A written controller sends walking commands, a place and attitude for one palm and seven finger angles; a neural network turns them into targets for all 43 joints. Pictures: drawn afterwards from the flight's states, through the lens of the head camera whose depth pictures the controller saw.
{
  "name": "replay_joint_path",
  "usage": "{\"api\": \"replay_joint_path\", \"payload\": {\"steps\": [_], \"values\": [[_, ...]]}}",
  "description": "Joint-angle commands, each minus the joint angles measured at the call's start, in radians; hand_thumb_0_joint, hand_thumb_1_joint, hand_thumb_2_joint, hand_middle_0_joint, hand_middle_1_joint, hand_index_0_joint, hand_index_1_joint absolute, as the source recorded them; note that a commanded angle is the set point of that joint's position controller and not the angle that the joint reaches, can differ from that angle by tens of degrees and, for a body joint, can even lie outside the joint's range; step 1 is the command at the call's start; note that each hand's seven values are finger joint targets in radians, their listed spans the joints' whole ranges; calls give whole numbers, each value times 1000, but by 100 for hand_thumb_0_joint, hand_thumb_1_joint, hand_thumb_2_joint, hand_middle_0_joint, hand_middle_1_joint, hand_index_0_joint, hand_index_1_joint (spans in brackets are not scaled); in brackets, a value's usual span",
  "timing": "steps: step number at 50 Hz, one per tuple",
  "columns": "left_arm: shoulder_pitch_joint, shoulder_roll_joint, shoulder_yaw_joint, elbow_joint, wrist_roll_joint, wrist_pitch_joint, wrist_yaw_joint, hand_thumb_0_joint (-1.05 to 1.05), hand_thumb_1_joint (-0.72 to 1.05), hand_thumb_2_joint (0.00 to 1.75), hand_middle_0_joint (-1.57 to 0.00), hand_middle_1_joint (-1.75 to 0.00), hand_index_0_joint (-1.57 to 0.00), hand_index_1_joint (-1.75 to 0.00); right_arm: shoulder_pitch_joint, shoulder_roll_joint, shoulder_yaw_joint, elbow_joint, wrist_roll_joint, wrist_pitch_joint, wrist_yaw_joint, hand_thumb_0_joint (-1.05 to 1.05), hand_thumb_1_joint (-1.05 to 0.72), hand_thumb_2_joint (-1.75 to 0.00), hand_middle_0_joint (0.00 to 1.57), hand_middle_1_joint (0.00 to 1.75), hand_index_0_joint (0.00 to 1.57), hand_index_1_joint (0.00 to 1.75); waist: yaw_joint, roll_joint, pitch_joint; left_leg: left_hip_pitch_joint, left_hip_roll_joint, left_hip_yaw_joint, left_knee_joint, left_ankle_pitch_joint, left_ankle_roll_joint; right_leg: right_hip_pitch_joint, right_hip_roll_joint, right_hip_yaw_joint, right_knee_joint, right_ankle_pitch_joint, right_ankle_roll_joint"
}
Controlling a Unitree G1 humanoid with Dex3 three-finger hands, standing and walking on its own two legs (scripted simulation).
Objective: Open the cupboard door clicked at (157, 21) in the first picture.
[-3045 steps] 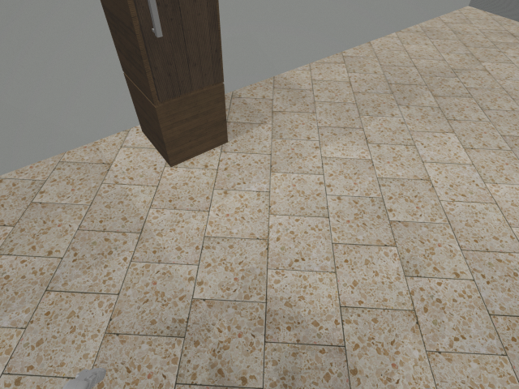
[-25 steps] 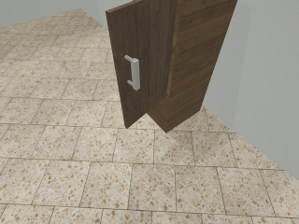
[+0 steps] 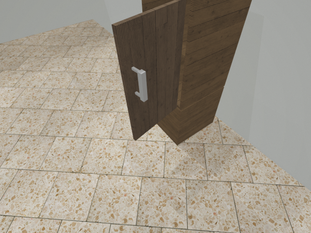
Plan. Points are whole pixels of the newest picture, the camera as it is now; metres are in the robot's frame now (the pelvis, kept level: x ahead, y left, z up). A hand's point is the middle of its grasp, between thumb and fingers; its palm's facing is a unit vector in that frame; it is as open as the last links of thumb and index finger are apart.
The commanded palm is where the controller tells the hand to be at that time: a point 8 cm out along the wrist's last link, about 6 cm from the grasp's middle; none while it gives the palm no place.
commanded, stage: let the arm hang, fingers relaxed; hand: left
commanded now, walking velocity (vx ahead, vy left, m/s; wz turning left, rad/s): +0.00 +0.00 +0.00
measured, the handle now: (139, 84) +0.63 +0.10 +0.02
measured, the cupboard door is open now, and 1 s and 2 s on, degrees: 100 100 100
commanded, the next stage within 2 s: look to check the result in 0.32 s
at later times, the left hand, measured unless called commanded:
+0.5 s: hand out of the picture +0.00 +0.16 -0.17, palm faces +0.05 -0.98 -0.19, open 7.4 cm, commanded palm none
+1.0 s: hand out of the picture +0.02 +0.16 -0.17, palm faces +0.05 -0.98 -0.20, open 7.4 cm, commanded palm none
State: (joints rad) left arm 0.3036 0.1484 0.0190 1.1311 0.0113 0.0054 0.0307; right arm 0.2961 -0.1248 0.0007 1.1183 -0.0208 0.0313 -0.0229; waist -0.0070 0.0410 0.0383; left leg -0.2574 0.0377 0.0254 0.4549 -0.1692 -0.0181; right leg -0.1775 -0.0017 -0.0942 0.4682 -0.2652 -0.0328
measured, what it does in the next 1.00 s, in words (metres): stands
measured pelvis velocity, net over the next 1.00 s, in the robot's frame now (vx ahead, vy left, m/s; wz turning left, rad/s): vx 0.03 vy -0.01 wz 0.00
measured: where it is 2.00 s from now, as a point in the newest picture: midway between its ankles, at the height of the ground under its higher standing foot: outside the picture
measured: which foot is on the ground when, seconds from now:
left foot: down 0.00-1.00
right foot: down 0.00-1.00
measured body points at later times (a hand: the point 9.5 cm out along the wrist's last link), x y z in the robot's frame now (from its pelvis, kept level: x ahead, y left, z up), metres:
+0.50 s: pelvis +0.02 +0.00 +0.00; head +0.03 -0.01 +0.45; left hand +0.00 +0.21 -0.16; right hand +0.00 -0.21 -0.16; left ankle +0.05 +0.13 -0.74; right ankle +0.00 -0.10 -0.74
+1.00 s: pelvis +0.03 -0.01 +0.00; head +0.05 -0.02 +0.45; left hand +0.02 +0.21 -0.15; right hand +0.03 -0.23 -0.16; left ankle +0.05 +0.13 -0.74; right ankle +0.00 -0.10 -0.74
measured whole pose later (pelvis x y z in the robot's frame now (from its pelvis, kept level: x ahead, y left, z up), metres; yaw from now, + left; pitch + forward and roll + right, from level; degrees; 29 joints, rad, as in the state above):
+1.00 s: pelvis +0.03 -0.01 +0.00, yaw +0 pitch -1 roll +0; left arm 0.28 0.13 0.02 1.14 0.01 -0.01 0.03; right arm 0.26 -0.14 -0.01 1.14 -0.02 0.02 -0.04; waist 0.00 0.01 0.05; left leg -0.19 0.05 0.03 0.41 -0.19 -0.03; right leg -0.11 0.01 -0.09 0.41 -0.28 -0.04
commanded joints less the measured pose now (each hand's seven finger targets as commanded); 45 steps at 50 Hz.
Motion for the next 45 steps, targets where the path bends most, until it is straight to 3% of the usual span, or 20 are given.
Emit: {"api": "replay_joint_path", "payload": {"steps": [1, 12, 21, 45], "values": [[61, 98, 17, -20, -2, -11, 7, 0, 90, 90, -20, -30, -20, -30, 70, -80, -14, -9, -3, -19, -8, 0, -90, -90, 20, 30, 20, 30, 5, -46, 64, 23, 58, -52, -82, 3, 36, -93, -105, 108, -149, -36, -21], [56, 83, 23, -15, -3, -16, 7, 0, 90, 90, -20, -30, -20, -30, 63, -67, -15, 1, -3, -26, -14, 0, -90, -90, 20, 30, 20, 30, 7, -2, 50, 36, 57, -47, -83, 53, 32, -54, -107, 106, -144, 40, -20], [58, 79, 21, -10, -3, -19, 7, 0, 90, 90, -20, -30, -20, -30, 56, -79, -18, -2, -1, -26, -17, 0, -90, -90, 20, 30, 20, 30, 2, -37, 41, 60, 63, -47, -80, 79, 31, -41, -106, 99, -151, 77, -17], [64, 91, 20, -4, -4, -26, 8, 0, 90, 90, -20, -30, -20, -30, 30, -97, -16, 0, 2, -29, -20, 0, -90, -90, 20, 30, 20, 30, 8, -46, 20, 94, 67, -38, -84, 124, 30, 8, -109, 94, -163, 173, -14]]}}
